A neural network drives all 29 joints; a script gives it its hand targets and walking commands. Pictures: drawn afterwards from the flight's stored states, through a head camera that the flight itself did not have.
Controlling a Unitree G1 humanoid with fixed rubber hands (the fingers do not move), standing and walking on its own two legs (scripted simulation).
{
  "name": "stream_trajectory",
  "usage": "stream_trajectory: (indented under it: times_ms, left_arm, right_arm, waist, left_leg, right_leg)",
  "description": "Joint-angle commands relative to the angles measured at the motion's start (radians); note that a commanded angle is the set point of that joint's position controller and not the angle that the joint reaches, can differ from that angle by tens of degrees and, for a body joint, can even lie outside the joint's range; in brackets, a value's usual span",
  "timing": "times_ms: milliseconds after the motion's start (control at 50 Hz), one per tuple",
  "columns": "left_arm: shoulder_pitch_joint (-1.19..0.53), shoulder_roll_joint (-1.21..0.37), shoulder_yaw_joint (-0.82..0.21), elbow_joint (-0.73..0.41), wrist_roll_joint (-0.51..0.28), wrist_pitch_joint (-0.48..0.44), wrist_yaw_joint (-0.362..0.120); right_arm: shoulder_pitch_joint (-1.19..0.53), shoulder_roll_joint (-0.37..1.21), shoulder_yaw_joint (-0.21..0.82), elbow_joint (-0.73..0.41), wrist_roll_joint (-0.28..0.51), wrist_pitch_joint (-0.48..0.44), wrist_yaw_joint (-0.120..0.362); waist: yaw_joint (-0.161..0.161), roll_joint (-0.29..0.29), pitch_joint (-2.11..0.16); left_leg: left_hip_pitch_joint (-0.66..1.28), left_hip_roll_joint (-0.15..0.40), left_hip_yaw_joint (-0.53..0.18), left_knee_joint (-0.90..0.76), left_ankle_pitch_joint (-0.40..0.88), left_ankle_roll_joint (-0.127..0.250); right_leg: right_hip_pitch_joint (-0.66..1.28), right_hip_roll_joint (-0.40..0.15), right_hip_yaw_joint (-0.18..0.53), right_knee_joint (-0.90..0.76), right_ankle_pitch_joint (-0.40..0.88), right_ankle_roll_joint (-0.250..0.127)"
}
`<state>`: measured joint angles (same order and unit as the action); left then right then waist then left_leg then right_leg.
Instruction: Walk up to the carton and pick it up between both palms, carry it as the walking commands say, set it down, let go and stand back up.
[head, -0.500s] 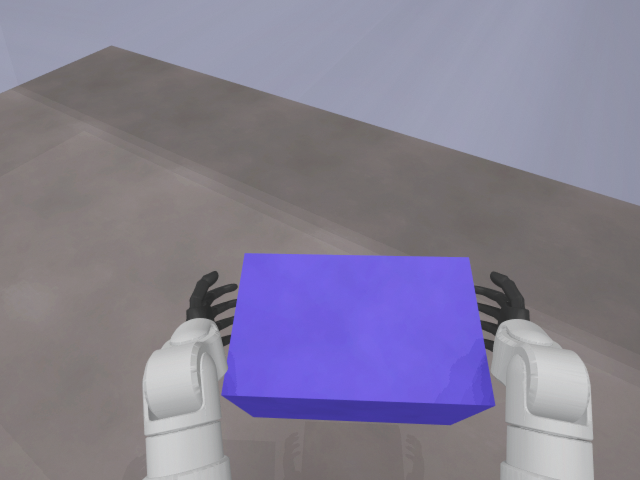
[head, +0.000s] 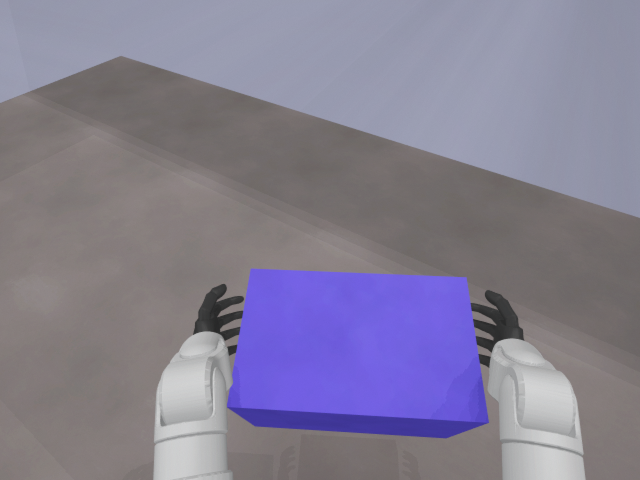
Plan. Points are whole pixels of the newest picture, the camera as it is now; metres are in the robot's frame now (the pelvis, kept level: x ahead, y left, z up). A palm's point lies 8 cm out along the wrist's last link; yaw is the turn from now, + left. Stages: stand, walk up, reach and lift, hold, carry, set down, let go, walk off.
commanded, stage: carry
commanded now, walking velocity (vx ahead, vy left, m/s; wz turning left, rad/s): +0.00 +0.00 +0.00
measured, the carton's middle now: (352, 357) +0.29 +0.00 -0.02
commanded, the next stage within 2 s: hold in 1.10 s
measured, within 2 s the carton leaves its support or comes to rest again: neither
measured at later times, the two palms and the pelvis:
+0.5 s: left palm (204, 377) +0.23 +0.18 +0.04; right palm (514, 390) +0.22 -0.18 +0.04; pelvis -0.04 +0.00 +0.00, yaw +0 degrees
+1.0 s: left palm (212, 377) +0.23 +0.17 +0.04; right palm (522, 387) +0.22 -0.19 +0.04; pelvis -0.04 -0.01 +0.00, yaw +0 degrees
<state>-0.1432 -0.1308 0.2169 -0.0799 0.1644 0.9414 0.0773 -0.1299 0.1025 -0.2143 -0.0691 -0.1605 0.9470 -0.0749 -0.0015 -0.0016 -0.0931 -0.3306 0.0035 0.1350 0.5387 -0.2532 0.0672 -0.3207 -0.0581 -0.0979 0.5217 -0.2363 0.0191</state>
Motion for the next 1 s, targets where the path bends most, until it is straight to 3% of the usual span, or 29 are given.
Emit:
stream_trajectory:
  times_ms: [0,60,120,160,180,240,480,500,520,620,700,880,980]
  left_arm:
    - [-0.507,-0.762,-0.653,-0.13,-0.324,-0.024,-0.281]
    - [-0.495,-0.742,-0.622,-0.073,-0.295,-0.037,-0.284]
    - [-0.499,-0.741,-0.607,-0.035,-0.281,-0.062,-0.287]
    - [-0.516,-0.749,-0.636,-0.093,-0.307,-0.069,-0.286]
    - [-0.513,-0.74,-0.614,-0.059,-0.292,-0.073,-0.286]
    - [-0.515,-0.734,-0.631,-0.096,-0.307,-0.074,-0.283]
    - [-0.48,-0.718,-0.625,-0.096,-0.307,-0.073,-0.283]
    - [-0.477,-0.714,-0.614,-0.074,-0.296,-0.075,-0.282]
    - [-0.492,-0.72,-0.635,-0.116,-0.314,-0.072,-0.282]
    - [-0.477,-0.707,-0.599,-0.056,-0.284,-0.083,-0.283]
    - [-0.492,-0.713,-0.623,-0.103,-0.304,-0.083,-0.281]
    - [-0.483,-0.704,-0.609,-0.072,-0.287,-0.08,-0.28]
    - [-0.489,-0.71,-0.632,-0.108,-0.305,-0.068,-0.281]
  right_arm:
    - [-0.599,0.755,0.668,-0.182,0.361,-0.04,0.293]
    - [-0.573,0.734,0.634,-0.117,0.328,-0.052,0.298]
    - [-0.581,0.725,0.613,-0.095,0.311,-0.077,0.3]
    - [-0.607,0.736,0.644,-0.159,0.339,-0.086,0.298]
    - [-0.599,0.728,0.619,-0.119,0.321,-0.09,0.296]
    - [-0.59,0.727,0.636,-0.148,0.33,-0.091,0.291]
    - [-0.586,0.71,0.651,-0.181,0.337,-0.089,0.285]
    - [-0.565,0.708,0.632,-0.143,0.323,-0.09,0.286]
    - [-0.571,0.713,0.652,-0.177,0.338,-0.086,0.286]
    - [-0.569,0.701,0.62,-0.13,0.312,-0.098,0.287]
    - [-0.587,0.71,0.645,-0.174,0.332,-0.097,0.285]
    - [-0.569,0.707,0.627,-0.129,0.315,-0.093,0.287]
    - [-0.571,0.717,0.646,-0.16,0.332,-0.081,0.286]
  waist:
    - [0.0,0.004,-0.332]
    - [0.001,0.015,-0.304]
    - [0.001,0.018,-0.274]
    - [0.001,0.021,-0.269]
    - [0.0,0.02,-0.266]
    - [0.001,0.015,-0.281]
    - [0.004,-0.004,-0.301]
    - [0.004,0.001,-0.298]
    - [0.004,0.0,-0.302]
    - [0.004,0.0,-0.304]
    - [0.004,-0.009,-0.303]
    - [0.003,-0.004,-0.301]
    - [0.002,0.0,-0.311]
  left_leg:
    - [0.134,0.154,-0.141,-0.1,0.188,-0.001]
    - [0.115,0.157,-0.145,-0.118,0.15,-0.002]
    - [0.086,0.159,-0.155,-0.153,0.028,-0.001]
    - [0.068,0.162,-0.166,-0.179,-0.054,0.002]
    - [0.064,0.164,-0.166,-0.184,-0.069,0.002]
    - [0.06,0.16,-0.161,-0.181,-0.087,0.002]
    - [0.072,0.152,-0.149,-0.139,-0.044,-0.007]
    - [0.07,0.153,-0.152,-0.142,-0.045,-0.008]
    - [0.072,0.153,-0.152,-0.141,-0.043,-0.008]
    - [0.073,0.149,-0.15,-0.127,-0.027,-0.012]
    - [0.08,0.147,-0.147,-0.116,-0.018,-0.014]
    - [0.081,0.151,-0.152,-0.112,0.007,-0.015]
    - [0.087,0.15,-0.151,-0.11,0.011,-0.015]
  right_leg:
    - [0.098,-0.073,0.075,-0.044,0.114,-0.028]
    - [0.071,-0.071,0.073,-0.045,0.081,-0.023]
    - [0.044,-0.063,0.068,-0.044,0.035,-0.019]
    - [0.043,-0.054,0.059,-0.039,0.018,-0.018]
    - [0.041,-0.052,0.055,-0.037,0.02,-0.016]
    - [0.048,-0.052,0.054,-0.038,0.02,-0.016]
    - [0.034,-0.066,0.074,-0.05,0.031,-0.025]
    - [0.031,-0.067,0.076,-0.05,0.025,-0.026]
    - [0.033,-0.065,0.074,-0.048,0.029,-0.025]
    - [0.032,-0.073,0.085,-0.055,0.036,-0.028]
    - [0.028,-0.076,0.091,-0.059,0.047,-0.03]
    - [0.03,-0.079,0.093,-0.061,0.054,-0.032]
    - [0.037,-0.079,0.094,-0.064,0.059,-0.033]
